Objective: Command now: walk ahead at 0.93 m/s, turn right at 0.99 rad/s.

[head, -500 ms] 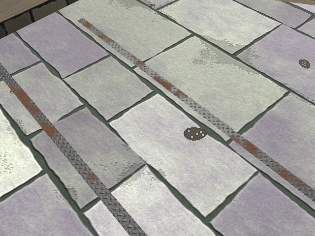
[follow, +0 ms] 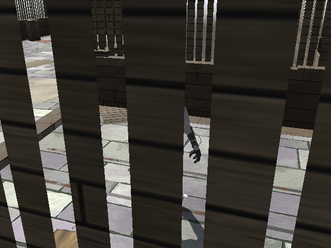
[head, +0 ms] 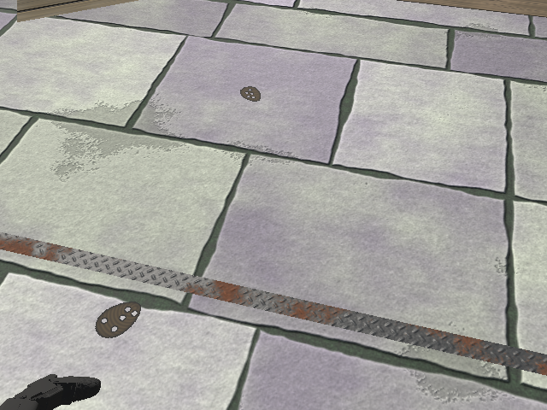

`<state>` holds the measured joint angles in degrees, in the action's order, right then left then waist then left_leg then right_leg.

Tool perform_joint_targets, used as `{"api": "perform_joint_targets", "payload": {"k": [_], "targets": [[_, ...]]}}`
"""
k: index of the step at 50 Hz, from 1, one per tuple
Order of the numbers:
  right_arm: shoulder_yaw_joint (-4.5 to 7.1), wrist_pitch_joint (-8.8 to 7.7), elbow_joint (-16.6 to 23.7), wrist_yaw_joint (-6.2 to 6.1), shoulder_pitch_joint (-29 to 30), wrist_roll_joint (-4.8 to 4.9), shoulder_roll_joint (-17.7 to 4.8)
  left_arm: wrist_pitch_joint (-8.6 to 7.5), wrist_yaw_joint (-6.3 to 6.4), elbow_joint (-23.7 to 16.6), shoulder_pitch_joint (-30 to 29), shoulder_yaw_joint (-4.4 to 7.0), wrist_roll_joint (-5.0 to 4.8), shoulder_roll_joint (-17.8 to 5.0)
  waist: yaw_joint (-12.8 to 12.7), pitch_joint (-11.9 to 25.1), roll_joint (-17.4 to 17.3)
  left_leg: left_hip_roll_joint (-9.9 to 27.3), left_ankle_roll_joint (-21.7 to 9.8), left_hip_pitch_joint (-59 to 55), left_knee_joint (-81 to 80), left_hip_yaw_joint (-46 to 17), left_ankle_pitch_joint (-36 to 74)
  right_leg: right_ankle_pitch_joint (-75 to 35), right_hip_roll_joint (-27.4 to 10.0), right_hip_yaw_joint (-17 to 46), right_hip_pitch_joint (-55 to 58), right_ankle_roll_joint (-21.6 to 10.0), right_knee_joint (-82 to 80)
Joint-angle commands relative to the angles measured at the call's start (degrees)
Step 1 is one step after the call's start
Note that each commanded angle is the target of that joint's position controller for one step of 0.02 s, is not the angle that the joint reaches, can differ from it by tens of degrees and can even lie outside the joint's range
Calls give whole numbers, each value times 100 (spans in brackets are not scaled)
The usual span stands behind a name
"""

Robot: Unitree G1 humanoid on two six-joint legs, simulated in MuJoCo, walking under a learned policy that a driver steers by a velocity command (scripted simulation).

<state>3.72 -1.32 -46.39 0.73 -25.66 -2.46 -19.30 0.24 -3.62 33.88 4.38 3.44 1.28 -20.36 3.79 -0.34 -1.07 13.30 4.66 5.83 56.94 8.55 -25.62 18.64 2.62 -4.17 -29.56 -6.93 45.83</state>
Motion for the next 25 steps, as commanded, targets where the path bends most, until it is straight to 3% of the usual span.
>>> {"api": "perform_joint_targets", "payload": {"k": [1,2,4,5,7,10,13,15,16,17,18,19,20,21,22,23,25], "targets": [[5,-365,1498,93,1854,-29,-649,-20,290,415,2387,474,8,-1473,-1331,694,643,-699,-296,5114,2654,-916,323,1055,-1629,4164,4826,-1126,-2944],[-45,-384,1322,75,1508,-14,-583,-63,344,438,2180,406,32,-1216,-949,209,261,-457,-317,4664,2047,-928,615,349,-1439,3554,3900,-996,-2883],[-76,-236,1148,105,1044,-163,-563,-156,382,328,1501,254,-17,-892,-401,-79,354,-305,-235,3817,1449,-995,587,72,-890,2831,2653,-959,-3087],[-72,-133,1145,125,1005,-183,-582,-216,365,325,1439,196,-55,-777,-297,-163,480,-318,-175,3615,1227,-975,487,-103,-774,2742,2292,-1038,-3202],[-101,-15,1325,131,1548,-153,-521,-340,317,413,1495,165,-81,-702,-298,-525,428,-439,-56,3578,565,-766,682,-369,-544,2582,1729,-1132,-3582],[-200,-61,1616,158,2447,-39,-342,-454,296,543,1608,213,-53,-788,-428,-809,330,-743,-7,3277,-836,-667,1828,-1562,-336,2472,1448,-1044,-3733],[-236,-126,1704,174,2763,65,-296,-527,323,756,1780,277,-179,-932,-576,-538,385,-1036,-240,2281,-1947,-729,2976,-3114,-562,2605,1760,-816,-3758],[-175,-126,1568,100,2356,105,-448,-523,362,838,1670,312,-217,-1071,-375,-182,340,-1297,-405,1270,-2388,-776,2842,-4428,-545,2570,2154,-542,-3255],[-71,-128,1379,19,1708,119,-681,-517,367,877,1644,343,-193,-1224,-90,297,316,-1505,-463,413,-2274,-761,2399,-5487,-499,2562,2333,-375,-2473],[67,-128,1135,-109,588,162,-940,-505,342,881,1422,381,-112,-1402,565,870,301,-1490,-487,-866,-2093,-692,1907,-5780,-426,2511,1993,-240,-1088],[209,-104,827,-272,-737,143,-1178,-550,317,867,1131,334,-7,-1204,1263,1370,259,-1112,-510,-2259,-1981,-852,1193,-5225,-127,2304,1231,-130,540],[311,-168,682,-370,-1442,-115,-1567,-601,324,664,1252,66,-25,-77,1143,1883,-1470,429,-684,-3340,-2598,-2756,-1311,-349,592,1857,-137,-87,3022],[317,-190,893,-265,-445,-193,-1664,-585,325,381,1867,-70,-273,19,206,2264,-2724,1396,-950,-3104,-4210,-5959,-2210,863,682,1536,-1030,-94,3794],[236,-167,1092,-221,505,-113,-981,-485,358,641,1519,-31,-69,-422,112,1320,-1555,1116,-1094,-2078,-4359,-5462,-2855,97,115,1328,-1185,-141,3810],[142,-157,1072,-195,801,-61,-579,-398,284,698,1254,4,34,-561,29,740,-746,954,-1181,-1282,-4229,-4471,-2184,-316,-194,1146,-1086,-102,3568],[102,-162,933,-175,768,-74,-415,-319,199,715,992,6,96,-521,8,380,-223,751,-1148,-752,-4233,-3702,-1244,-379,-385,1050,-987,-59,3383],[12,-269,543,-148,504,-35,-208,-157,29,543,732,-76,121,-169,-176,-141,-283,583,-1046,-60,-4389,-2523,-142,-332,-650,1021,-995,19,3177]]}}
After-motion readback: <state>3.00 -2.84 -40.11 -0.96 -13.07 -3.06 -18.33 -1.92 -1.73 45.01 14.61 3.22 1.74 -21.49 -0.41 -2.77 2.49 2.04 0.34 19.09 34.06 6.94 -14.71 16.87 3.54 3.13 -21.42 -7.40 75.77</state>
